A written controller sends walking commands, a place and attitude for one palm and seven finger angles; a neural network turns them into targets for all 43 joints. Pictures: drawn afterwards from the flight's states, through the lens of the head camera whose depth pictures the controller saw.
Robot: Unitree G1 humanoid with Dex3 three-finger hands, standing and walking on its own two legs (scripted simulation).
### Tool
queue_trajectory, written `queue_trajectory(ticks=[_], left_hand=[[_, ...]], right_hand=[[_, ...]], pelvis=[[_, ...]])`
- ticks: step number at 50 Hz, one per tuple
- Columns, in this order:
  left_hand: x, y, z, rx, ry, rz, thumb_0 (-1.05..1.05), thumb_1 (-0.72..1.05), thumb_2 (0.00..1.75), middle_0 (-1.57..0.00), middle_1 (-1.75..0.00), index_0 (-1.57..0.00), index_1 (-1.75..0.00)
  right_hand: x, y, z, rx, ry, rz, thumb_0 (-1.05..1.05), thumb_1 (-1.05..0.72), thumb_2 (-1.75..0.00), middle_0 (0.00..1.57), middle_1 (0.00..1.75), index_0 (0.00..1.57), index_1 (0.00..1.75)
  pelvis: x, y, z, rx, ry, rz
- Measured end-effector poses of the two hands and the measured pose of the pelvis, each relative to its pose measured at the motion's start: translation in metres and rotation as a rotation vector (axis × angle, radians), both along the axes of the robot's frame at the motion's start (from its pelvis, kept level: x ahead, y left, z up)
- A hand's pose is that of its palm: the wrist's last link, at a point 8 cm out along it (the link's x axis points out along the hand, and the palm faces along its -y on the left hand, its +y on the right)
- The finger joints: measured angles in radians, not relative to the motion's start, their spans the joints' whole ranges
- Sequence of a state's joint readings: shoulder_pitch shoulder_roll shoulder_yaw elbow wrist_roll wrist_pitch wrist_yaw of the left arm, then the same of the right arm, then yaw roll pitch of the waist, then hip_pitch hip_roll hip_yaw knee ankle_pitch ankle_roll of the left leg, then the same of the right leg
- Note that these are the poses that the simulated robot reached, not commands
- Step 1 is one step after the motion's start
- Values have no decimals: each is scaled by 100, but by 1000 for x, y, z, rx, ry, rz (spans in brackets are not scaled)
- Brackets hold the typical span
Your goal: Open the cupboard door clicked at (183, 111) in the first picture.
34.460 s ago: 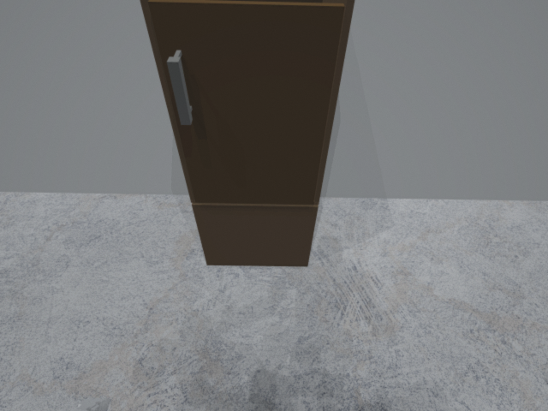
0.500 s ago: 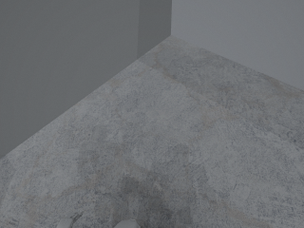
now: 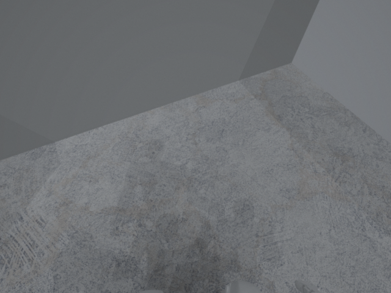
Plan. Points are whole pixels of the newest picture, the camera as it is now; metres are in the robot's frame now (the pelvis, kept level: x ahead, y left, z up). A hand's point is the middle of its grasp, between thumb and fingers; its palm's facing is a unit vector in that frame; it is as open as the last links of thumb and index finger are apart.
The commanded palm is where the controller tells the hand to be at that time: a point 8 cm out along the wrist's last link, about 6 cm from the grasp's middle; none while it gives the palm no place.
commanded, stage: turn to face it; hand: left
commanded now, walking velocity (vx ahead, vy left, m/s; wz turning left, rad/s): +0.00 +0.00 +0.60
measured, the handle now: out of the picture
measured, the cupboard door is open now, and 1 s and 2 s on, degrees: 44 44 44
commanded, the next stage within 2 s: none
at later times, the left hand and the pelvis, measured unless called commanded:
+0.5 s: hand out of the picture +0.06 +0.14 -0.14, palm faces +0.29 -0.92 -0.27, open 7.3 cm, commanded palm none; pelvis +0.03 -0.06 +0.01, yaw +18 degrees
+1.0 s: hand out of the picture +0.00 +0.20 -0.15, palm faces +0.58 -0.78 -0.25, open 7.4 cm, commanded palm none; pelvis +0.04 -0.03 +0.01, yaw +35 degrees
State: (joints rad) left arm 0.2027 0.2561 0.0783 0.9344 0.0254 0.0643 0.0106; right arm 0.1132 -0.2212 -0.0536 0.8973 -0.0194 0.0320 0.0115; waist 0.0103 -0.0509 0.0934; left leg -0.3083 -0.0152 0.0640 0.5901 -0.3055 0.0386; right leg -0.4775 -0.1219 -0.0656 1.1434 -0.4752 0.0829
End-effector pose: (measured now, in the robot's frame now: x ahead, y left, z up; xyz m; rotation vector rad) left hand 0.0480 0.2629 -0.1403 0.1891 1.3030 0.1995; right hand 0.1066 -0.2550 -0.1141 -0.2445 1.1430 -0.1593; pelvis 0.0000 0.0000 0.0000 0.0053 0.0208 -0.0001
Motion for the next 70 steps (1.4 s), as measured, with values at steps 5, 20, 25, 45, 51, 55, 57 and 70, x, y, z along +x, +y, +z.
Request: queue_trajectory(ticks=[5, 20, 25, 45, 51, 55, 57, 70], left_hand=[[17, -2, 15, 9, -69, 22, 0, 91, 90, -19, -30, -20, -30], [17, -66, 35, 51, -152, 135, 0, 91, 90, -20, -30, -20, -30], [-13, -77, 34, 36, -114, 235, 0, 92, 90, -20, -30, -21, -30], [-106, -28, 8, 16, -39, 554, 1, 91, 90, -19, -30, -20, -30], [-76, -29, 21, 39, -119, 570, 0, 91, 90, -19, -30, -20, -30], [-55, -39, 26, 66, -160, 586, 0, 91, 90, -20, -30, -20, -30], [-49, -46, 26, 91, -182, 599, 0, 91, 90, -20, -30, -20, -30], [-96, -109, 31, 63, -104, 829, 0, 92, 90, -20, -30, -21, -30]], right_hand=[[-3, 2, 0, 15, 46, 30, 1, -90, -90, 20, 30, 20, 30], [17, -37, -32, 83, 183, 123, 1, -91, -90, 20, 30, 20, 30], [49, -32, -23, 75, 179, 210, 1, -91, -90, 20, 30, 20, 30], [157, 76, 5, -7, -6, 576, 1, -90, -90, 20, 30, 20, 30], [151, 71, -3, 14, 68, 595, 1, -90, -90, 20, 30, 20, 30], [154, 59, -18, 30, 122, 601, 1, -90, -90, 20, 30, 20, 30], [161, 53, -30, 41, 144, 607, 1, -90, -90, 20, 30, 20, 30], [213, 86, -21, 17, 193, 803, 1, -91, -90, 20, 30, 20, 30]], pelvis=[[4, -4, 8, -5, 10, 42], [20, -54, 6, 33, 3, 239], [27, -59, 12, 48, -1, 316], [33, -21, 5, -7, -7, 558], [46, -28, 9, -14, 3, 618], [59, -40, 4, -6, 11, 668], [68, -46, -2, 3, 16, 693], [86, -53, 11, 48, 5, 903]])
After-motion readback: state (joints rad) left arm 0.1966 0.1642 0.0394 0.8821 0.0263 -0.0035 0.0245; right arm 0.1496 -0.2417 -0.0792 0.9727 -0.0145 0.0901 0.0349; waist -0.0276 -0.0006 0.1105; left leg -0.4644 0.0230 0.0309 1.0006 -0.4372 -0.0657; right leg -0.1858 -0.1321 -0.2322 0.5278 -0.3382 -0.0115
